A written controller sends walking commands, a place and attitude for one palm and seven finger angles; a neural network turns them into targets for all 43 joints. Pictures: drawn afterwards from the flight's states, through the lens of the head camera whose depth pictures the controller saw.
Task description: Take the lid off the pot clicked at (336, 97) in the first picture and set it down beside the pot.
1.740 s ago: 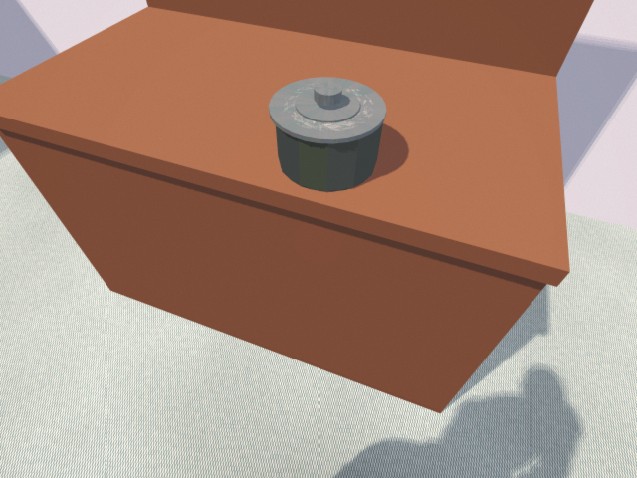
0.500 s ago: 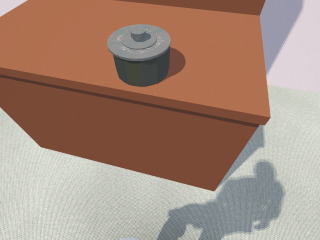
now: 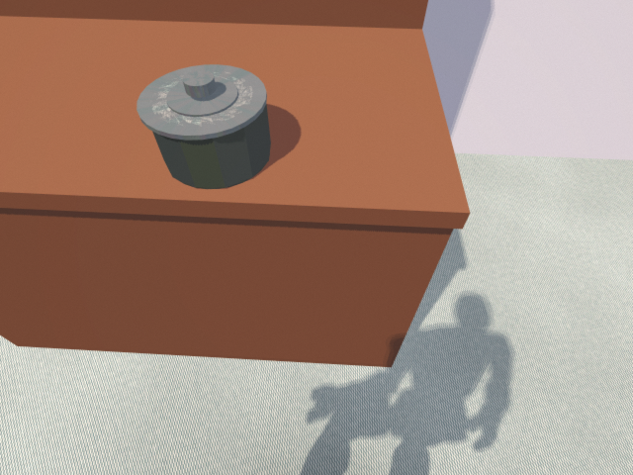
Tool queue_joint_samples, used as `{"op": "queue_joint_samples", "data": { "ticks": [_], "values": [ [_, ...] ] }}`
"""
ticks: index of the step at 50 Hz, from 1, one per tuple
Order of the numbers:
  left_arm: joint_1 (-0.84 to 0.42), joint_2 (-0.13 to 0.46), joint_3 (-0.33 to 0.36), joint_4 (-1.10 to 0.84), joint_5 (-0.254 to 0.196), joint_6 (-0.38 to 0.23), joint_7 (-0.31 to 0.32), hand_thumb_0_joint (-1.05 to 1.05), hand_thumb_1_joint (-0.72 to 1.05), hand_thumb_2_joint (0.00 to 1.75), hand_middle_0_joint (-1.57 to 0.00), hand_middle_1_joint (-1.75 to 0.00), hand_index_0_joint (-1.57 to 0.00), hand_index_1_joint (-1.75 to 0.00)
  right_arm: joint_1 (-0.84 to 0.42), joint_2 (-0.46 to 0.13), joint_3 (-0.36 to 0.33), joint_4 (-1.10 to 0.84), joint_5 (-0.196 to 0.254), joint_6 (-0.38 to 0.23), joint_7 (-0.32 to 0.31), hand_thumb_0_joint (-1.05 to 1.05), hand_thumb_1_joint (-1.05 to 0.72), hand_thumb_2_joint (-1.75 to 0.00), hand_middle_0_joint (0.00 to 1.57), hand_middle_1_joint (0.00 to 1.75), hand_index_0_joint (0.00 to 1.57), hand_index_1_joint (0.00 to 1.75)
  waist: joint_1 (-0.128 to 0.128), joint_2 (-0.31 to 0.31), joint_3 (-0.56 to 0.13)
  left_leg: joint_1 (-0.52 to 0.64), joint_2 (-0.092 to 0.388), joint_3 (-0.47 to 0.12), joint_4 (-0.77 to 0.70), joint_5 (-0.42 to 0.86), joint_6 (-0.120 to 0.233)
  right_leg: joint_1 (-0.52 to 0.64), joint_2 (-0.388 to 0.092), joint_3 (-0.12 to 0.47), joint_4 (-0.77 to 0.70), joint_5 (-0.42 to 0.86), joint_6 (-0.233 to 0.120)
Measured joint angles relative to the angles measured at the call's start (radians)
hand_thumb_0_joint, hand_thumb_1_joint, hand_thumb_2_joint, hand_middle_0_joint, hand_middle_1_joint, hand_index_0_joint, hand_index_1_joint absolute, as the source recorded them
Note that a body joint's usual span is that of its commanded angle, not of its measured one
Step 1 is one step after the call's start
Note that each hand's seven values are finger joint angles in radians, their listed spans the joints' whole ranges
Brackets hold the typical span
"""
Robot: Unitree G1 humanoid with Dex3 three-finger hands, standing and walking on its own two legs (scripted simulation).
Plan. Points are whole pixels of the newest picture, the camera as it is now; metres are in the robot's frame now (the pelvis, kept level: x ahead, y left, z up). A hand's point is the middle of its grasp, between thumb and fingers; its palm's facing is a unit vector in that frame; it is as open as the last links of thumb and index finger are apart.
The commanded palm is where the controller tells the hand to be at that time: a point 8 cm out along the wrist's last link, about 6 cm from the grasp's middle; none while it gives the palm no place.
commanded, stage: take the last steps up to it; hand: left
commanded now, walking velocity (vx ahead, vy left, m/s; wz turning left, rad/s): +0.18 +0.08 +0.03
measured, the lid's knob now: (199, 83) +0.62 +0.22 +0.16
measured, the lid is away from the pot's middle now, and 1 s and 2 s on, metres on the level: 0.00 0.00 0.00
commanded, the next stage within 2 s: come to a stop and stand still in 0.26 s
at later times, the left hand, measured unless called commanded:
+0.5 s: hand out of the picture +0.10 +0.25 -0.18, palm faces +0.07 -0.98 -0.17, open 7.4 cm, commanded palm none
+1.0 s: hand out of the picture +0.13 +0.21 -0.17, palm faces +0.00 -0.97 -0.24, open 7.4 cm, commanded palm none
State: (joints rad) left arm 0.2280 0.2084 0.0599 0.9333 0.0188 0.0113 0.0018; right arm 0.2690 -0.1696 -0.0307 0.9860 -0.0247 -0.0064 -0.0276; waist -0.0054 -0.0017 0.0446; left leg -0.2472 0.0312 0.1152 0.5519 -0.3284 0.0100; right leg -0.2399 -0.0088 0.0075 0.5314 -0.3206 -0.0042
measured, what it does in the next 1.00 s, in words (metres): steps on the spot: left foot, then right foot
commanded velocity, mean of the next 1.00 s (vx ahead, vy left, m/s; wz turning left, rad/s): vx -0.01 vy -0.03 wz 0.02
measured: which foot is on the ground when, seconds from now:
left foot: down 0.00-0.00, up 0.02-0.32, down 0.34-1.00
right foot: down 0.00-0.34, up 0.36-0.88, down 0.90-1.00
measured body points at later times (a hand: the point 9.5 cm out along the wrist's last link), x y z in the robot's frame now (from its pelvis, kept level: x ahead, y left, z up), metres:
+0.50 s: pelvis +0.09 +0.07 +0.01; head +0.11 +0.10 +0.45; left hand +0.10 +0.30 -0.17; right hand +0.12 -0.16 -0.13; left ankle +0.13 +0.14 -0.73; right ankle +0.03 -0.08 -0.67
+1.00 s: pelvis +0.09 +0.03 +0.00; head +0.10 +0.02 +0.45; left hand +0.13 +0.26 -0.15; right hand +0.12 -0.20 -0.16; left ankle +0.13 +0.14 -0.73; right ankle +0.06 -0.08 -0.73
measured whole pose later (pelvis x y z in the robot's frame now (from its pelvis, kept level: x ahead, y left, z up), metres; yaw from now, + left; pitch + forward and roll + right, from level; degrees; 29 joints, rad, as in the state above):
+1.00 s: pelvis +0.09 +0.03 +0.00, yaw +0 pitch -1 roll +0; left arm 0.27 0.16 0.00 1.00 0.02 0.00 0.05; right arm 0.25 -0.17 -0.04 1.02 -0.01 0.02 -0.02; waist -0.03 0.02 0.04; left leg -0.32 0.02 0.05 0.59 -0.25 0.01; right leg -0.20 0.01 -0.01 0.58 -0.36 -0.01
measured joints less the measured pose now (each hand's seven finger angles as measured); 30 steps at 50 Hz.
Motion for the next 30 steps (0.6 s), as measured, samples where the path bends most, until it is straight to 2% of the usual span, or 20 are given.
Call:
{"op": "queue_joint_samples", "data": {
  "ticks": [2,3,6,8,13,17,19,20,22,24,26,30],
  "values": [
    [0.008,-0.022,-0.01,0.012,0.002,-0.014,0.005,0.01,0.91,0.89,-0.2,-0.3,-0.2,-0.3,0.013,-0.018,-0.006,0.03,0.002,0.017,0.005,0.01,-0.92,-0.9,0.2,0.3,0.2,0.3,-0.002,0.031,-0.001,-0.046,0.008,-0.034,0.13,-0.122,-0.007,0.011,0.02,-0.007,0.004,-0.002,-0.01],
    [0.017,-0.032,-0.013,0.014,0.002,-0.02,0.007,0.01,0.91,0.89,-0.2,-0.3,-0.2,-0.3,0.02,-0.024,-0.009,0.041,0.0,0.024,0.008,0.01,-0.92,-0.9,0.2,0.3,0.2,0.3,-0.002,0.037,-0.002,-0.075,0.004,-0.049,0.199,-0.143,-0.009,0.024,0.023,-0.01,-0.008,-0.004,-0.012],
    [0.056,-0.054,-0.016,0.025,0.002,-0.037,0.016,0.01,0.91,0.89,-0.2,-0.3,-0.2,-0.3,0.03,-0.032,-0.015,0.064,0.0,0.029,0.016,0.01,-0.92,-0.9,0.2,0.3,0.2,0.3,0.007,0.025,-0.004,-0.151,-0.001,-0.063,0.344,-0.13,-0.017,0.072,0.019,0.002,-0.064,0.01,-0.013],
    [0.082,-0.063,-0.018,0.04,0.004,-0.042,0.018,0.01,0.9,0.89,-0.2,-0.3,-0.2,-0.3,0.032,-0.033,-0.019,0.064,0.003,0.026,0.021,0.01,-0.92,-0.9,0.2,0.3,0.2,0.3,0.008,0.01,-0.004,-0.184,0.003,-0.063,0.361,-0.1,-0.026,0.102,0.013,0.008,-0.097,0.018,-0.009],
    [0.126,-0.065,-0.018,0.082,0.01,-0.04,0.015,0.01,0.9,0.89,-0.21,-0.3,-0.21,-0.3,0.023,-0.021,-0.025,0.048,0.012,0.015,0.031,0.01,-0.92,-0.9,0.19,0.3,0.19,0.3,0.012,-0.027,-0.005,-0.2,0.01,-0.06,0.248,-0.025,-0.033,0.161,-0.008,0.011,-0.126,-0.001,0.016],
    [0.145,-0.049,-0.009,0.101,0.01,-0.029,0.01,0.01,0.9,0.89,-0.21,-0.3,-0.21,-0.3,0.026,-0.009,-0.02,0.027,0.011,-0.017,0.032,0.01,-0.91,-0.9,0.19,0.3,0.19,0.3,0.015,-0.046,-0.011,-0.11,-0.001,-0.05,0.04,0.092,-0.022,0.17,-0.025,0.002,-0.041,-0.083,0.042],
    [0.129,-0.033,-0.001,0.109,0.005,-0.013,0.011,0.01,0.9,0.89,-0.21,-0.3,-0.21,-0.3,0.016,0.006,-0.017,0.02,0.001,-0.034,0.026,0.01,-0.91,-0.9,0.19,0.3,0.19,0.3,0.014,-0.07,-0.002,-0.117,-0.022,-0.035,0.078,0.096,0.024,0.097,-0.042,0.005,0.153,-0.175,0.01],
    [0.12,-0.027,0.002,0.11,0.004,-0.005,0.014,0.01,0.9,0.89,-0.21,-0.3,-0.21,-0.3,0.013,0.015,-0.012,0.014,-0.003,-0.032,0.023,0.01,-0.91,-0.9,0.19,0.3,0.19,0.3,0.014,-0.074,0.0,-0.112,-0.027,-0.028,0.087,0.077,0.041,0.047,-0.035,0.012,0.269,-0.217,-0.004],
    [0.094,-0.015,0.005,0.115,0.004,0.0,0.022,0.01,0.9,0.89,-0.2,-0.3,-0.21,-0.3,0.01,0.035,-0.001,0.015,-0.006,-0.029,0.013,0.01,-0.91,-0.9,0.19,0.3,0.2,0.3,0.011,-0.079,-0.004,-0.085,-0.039,-0.02,0.044,0.074,0.058,-0.044,-0.025,0.013,0.425,-0.202,-0.013],
    [0.063,-0.006,0.005,0.111,0.001,-0.003,0.026,0.01,0.91,0.89,-0.2,-0.3,-0.2,-0.3,0.006,0.051,0.009,0.027,-0.006,-0.028,-0.007,0.01,-0.93,-0.9,0.2,0.3,0.2,0.3,0.01,-0.081,-0.004,-0.048,-0.055,-0.019,-0.034,0.113,0.057,-0.105,-0.024,0.012,0.469,-0.141,-0.004],
    [0.038,-0.004,0.001,0.1,-0.003,-0.007,0.029,0.01,0.91,0.89,-0.2,-0.3,-0.2,-0.3,0.0,0.051,0.017,0.045,-0.001,-0.027,-0.017,0.01,-0.95,-0.9,0.2,0.3,0.2,0.3,0.012,-0.078,-0.003,-0.016,-0.067,-0.02,-0.105,0.145,0.067,-0.141,-0.021,0.016,0.45,-0.095,0.009],
    [0.01,-0.006,-0.003,0.082,-0.003,0.008,0.032,0.01,0.91,0.89,-0.2,-0.3,-0.2,-0.3,-0.013,0.047,0.022,0.065,0.004,-0.014,-0.024,0.02,-0.96,-0.9,0.2,0.3,0.2,0.3,0.007,-0.062,-0.009,0.016,-0.07,-0.021,-0.17,0.171,0.075,-0.175,-0.009,0.026,0.417,-0.071,0.028]
  ]
}}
